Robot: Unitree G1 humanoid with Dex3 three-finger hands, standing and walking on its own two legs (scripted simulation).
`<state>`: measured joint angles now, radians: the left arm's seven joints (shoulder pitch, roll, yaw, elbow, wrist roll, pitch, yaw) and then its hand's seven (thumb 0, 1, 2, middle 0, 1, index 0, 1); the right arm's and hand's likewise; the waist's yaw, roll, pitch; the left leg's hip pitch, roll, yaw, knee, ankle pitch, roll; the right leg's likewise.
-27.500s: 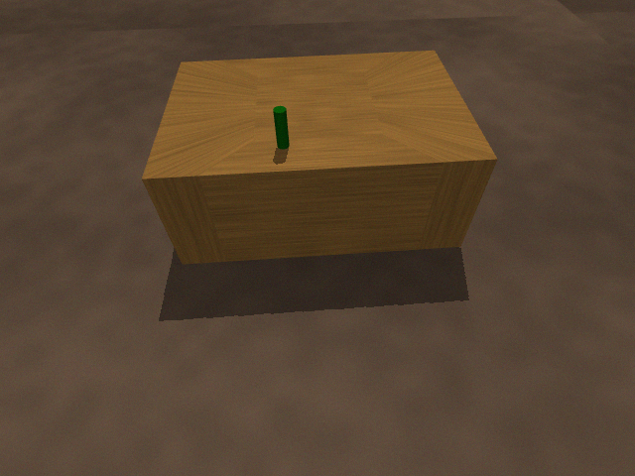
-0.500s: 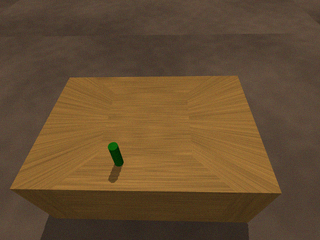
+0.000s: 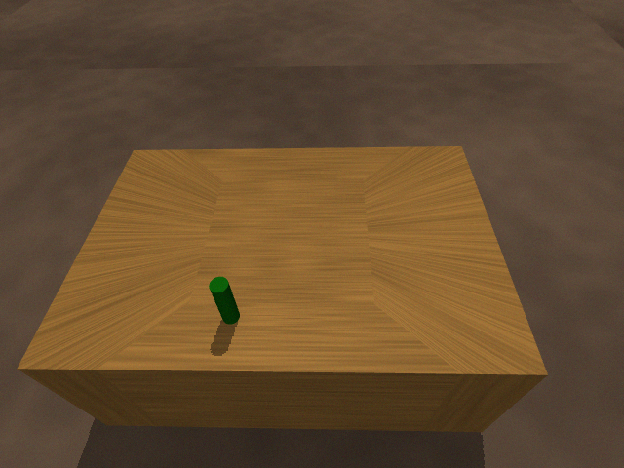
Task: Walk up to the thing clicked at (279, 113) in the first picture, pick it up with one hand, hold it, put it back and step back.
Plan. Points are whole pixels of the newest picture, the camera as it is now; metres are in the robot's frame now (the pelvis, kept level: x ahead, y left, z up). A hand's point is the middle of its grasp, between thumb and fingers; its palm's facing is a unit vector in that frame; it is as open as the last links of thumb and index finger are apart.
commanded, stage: stand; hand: left
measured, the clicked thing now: (225, 301) +0.51 +0.22 -0.26
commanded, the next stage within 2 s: step back in 0.04 s
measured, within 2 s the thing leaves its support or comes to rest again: neither
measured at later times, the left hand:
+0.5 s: hand out of the picture +0.07 +0.32 -0.18, palm faces -0.04 -0.93 -0.37, open 7.4 cm
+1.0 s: hand out of the picture -0.04 +0.31 -0.16, palm faces -0.05 -0.91 -0.41, open 7.4 cm
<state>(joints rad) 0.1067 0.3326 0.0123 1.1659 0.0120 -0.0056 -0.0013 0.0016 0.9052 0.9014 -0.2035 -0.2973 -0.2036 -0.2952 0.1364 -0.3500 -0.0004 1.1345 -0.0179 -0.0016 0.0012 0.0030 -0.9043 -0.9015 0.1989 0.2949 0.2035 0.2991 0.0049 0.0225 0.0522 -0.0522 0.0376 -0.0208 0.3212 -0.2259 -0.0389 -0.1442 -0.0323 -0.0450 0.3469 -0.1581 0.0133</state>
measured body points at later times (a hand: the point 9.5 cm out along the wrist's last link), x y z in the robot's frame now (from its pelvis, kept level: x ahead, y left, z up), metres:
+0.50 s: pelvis -0.08 +0.06 -0.02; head +0.00 +0.08 +0.42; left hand +0.07 +0.36 -0.15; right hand -0.03 -0.26 -0.13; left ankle -0.07 +0.15 -0.75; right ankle -0.09 -0.09 -0.66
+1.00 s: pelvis -0.18 +0.06 -0.02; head -0.12 +0.05 +0.42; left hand -0.04 +0.36 -0.13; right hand -0.09 -0.26 -0.15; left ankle -0.20 +0.18 -0.72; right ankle -0.15 -0.07 -0.75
